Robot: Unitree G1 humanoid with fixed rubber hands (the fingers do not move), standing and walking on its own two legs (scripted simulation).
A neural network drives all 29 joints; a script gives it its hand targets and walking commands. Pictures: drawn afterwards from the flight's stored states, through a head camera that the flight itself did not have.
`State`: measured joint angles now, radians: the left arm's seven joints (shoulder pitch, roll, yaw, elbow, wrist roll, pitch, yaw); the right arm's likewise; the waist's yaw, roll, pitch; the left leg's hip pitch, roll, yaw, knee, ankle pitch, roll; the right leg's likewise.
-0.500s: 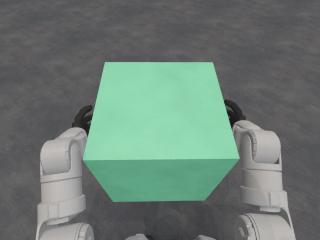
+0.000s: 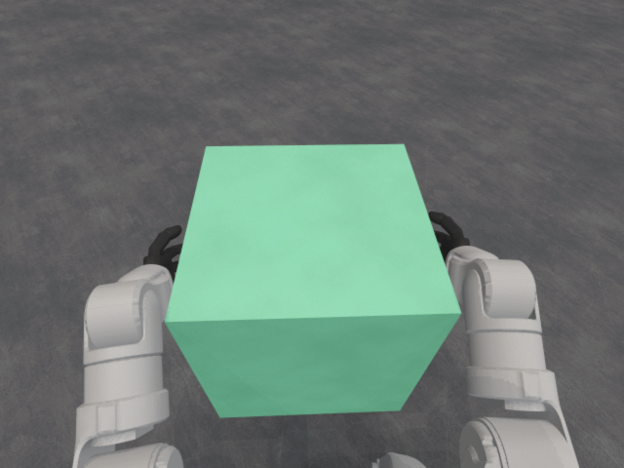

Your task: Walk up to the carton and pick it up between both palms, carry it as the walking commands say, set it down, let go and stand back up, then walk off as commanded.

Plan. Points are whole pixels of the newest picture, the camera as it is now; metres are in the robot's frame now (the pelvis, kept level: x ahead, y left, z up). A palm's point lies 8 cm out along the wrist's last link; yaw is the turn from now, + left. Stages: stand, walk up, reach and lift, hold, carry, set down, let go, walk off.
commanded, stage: carry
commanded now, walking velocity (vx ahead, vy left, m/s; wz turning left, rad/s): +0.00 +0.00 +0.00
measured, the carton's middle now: (308, 286) +0.36 +0.01 +0.01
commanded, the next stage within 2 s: none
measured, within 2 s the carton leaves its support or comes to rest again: neither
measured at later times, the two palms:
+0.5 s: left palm (152, 314) +0.26 +0.17 +0.12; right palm (500, 305) +0.26 -0.19 +0.12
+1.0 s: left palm (190, 396) +0.20 +0.14 +0.06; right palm (540, 423) +0.16 -0.22 +0.06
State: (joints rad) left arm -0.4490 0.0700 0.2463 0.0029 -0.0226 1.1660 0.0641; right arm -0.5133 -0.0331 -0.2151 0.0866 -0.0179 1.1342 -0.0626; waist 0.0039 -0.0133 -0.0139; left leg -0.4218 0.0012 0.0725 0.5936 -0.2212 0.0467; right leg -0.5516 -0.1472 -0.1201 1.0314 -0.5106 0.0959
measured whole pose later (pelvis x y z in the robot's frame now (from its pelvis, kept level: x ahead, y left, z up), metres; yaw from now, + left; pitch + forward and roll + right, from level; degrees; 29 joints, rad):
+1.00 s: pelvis -0.09 -0.01 -0.01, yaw -6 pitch +2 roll +1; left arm -0.16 -0.06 0.23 -0.29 0.00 1.15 0.05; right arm -0.17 0.05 -0.24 -0.26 0.00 1.14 -0.04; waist 0.00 0.00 -0.03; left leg -0.53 0.08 0.16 0.57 -0.08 0.03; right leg -0.51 0.03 -0.01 0.66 -0.19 -0.03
